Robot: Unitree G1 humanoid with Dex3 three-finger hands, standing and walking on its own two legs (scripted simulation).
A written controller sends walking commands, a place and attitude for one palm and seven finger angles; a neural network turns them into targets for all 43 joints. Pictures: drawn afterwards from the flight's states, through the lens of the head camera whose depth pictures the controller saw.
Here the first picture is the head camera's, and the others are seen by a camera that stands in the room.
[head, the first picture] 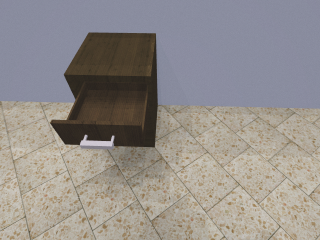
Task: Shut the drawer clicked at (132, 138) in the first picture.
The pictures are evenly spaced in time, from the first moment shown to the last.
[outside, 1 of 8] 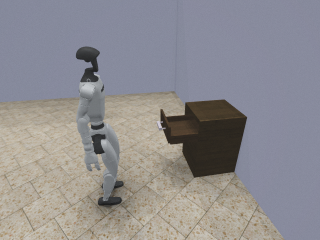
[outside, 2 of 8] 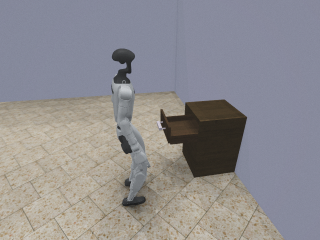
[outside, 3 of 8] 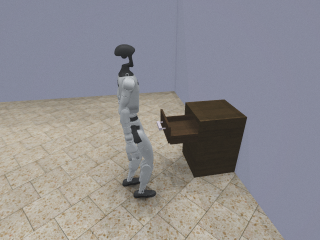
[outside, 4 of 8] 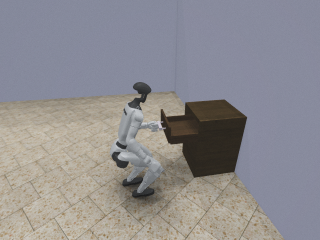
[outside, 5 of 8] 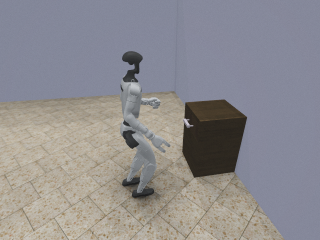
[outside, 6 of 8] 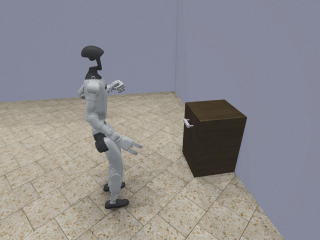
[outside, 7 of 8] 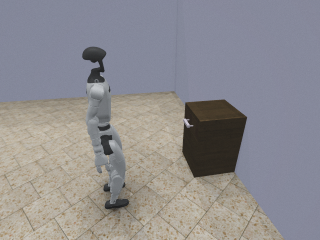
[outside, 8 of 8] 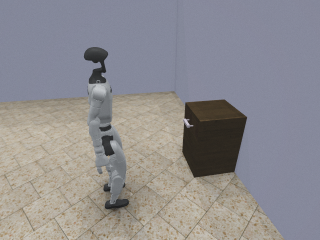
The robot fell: no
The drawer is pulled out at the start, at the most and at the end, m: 0.28 0.28 0.00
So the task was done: yes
